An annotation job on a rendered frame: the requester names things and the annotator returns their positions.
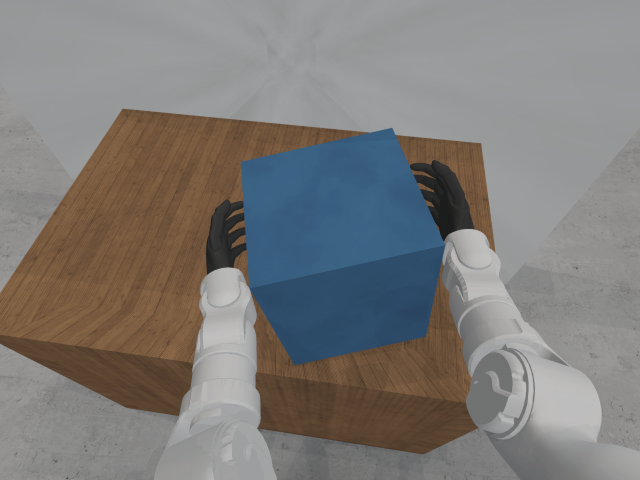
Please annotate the right robot hand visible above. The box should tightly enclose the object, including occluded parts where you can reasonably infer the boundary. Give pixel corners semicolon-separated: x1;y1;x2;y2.
410;160;475;241

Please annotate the robot right upper arm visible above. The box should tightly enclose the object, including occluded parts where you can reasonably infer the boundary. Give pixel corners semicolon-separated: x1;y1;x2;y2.
466;348;640;480

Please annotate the carton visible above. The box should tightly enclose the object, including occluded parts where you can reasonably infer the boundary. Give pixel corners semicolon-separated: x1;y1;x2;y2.
241;128;445;365

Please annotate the pedestal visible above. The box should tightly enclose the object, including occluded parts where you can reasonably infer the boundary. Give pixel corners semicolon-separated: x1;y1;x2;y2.
0;109;496;454

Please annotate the left robot hand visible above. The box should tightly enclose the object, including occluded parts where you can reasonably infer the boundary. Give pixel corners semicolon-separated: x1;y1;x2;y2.
206;199;247;275

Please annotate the robot left upper arm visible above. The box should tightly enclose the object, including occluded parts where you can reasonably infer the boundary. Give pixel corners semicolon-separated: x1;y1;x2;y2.
154;419;277;480

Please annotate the right robot forearm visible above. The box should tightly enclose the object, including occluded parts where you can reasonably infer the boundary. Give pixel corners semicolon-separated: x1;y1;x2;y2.
442;229;602;434

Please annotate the left robot forearm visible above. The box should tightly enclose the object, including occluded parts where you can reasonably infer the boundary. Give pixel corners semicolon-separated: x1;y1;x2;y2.
154;268;261;476

